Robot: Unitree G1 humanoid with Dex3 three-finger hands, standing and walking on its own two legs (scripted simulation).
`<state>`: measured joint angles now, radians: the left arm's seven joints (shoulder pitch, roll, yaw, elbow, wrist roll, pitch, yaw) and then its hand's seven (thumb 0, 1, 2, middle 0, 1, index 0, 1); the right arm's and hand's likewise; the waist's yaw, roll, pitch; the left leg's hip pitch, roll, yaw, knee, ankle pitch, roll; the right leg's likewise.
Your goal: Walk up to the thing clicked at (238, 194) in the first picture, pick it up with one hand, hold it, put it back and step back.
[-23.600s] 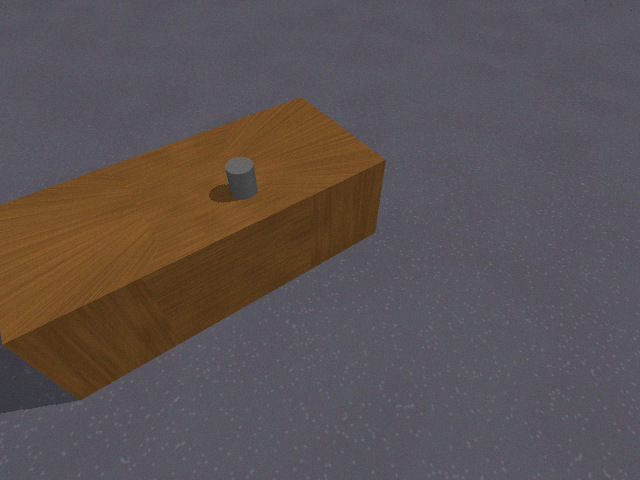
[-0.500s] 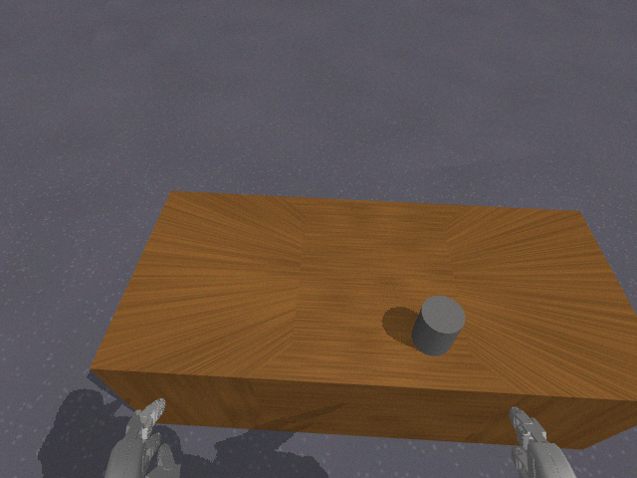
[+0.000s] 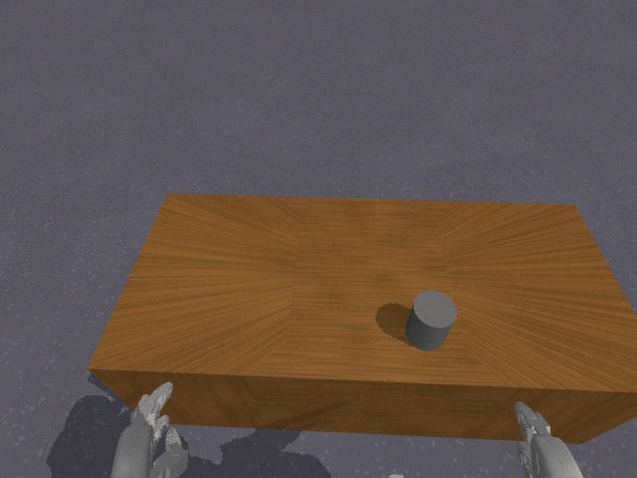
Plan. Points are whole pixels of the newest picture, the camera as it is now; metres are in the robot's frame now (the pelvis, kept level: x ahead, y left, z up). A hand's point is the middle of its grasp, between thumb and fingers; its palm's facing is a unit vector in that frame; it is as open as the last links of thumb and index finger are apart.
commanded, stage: home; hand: right
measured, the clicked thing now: (429, 321) +0.49 -0.20 -0.27
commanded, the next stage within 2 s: none
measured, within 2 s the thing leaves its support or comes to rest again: neither
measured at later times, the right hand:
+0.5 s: hand (499, 470) +0.17 -0.18 -0.04, palm faces +0.05 +0.98 -0.21, open 17.5 cm
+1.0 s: hand (492, 467) +0.17 -0.18 -0.04, palm faces +0.05 +0.98 -0.21, open 17.5 cm
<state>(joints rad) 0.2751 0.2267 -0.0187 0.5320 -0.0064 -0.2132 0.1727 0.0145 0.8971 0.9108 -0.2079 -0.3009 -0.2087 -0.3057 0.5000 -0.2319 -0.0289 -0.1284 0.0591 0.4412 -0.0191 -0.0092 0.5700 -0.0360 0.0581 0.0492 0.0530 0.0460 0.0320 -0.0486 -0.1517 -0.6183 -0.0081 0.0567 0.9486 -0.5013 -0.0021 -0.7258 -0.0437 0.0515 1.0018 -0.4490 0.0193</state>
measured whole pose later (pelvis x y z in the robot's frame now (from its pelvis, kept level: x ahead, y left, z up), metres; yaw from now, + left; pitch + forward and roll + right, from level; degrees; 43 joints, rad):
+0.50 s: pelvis +0.01 +0.00 +0.00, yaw +0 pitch +10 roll +3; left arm 0.28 0.22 -0.02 0.54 0.00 -0.21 0.18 0.02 0.90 0.91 -0.21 -0.30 -0.21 -0.31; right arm 0.50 -0.23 -0.03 -0.14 0.06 0.45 -0.02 -0.01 0.56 -0.04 0.06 0.05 0.05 0.05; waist 0.04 -0.05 -0.16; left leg -0.61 -0.01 0.05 0.94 -0.51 -0.01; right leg -0.72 -0.04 0.05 1.00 -0.46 0.02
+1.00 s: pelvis +0.01 +0.01 +0.00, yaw +0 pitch +10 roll +2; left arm 0.28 0.22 -0.02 0.54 -0.01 -0.20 0.18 0.02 0.90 0.91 -0.21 -0.30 -0.21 -0.31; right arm 0.50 -0.23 -0.03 -0.14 0.06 0.44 -0.02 -0.01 0.54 -0.05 0.06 0.05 0.05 0.05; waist 0.03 -0.05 -0.16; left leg -0.61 -0.01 0.06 0.95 -0.51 0.00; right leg -0.72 -0.05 0.06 0.99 -0.46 0.03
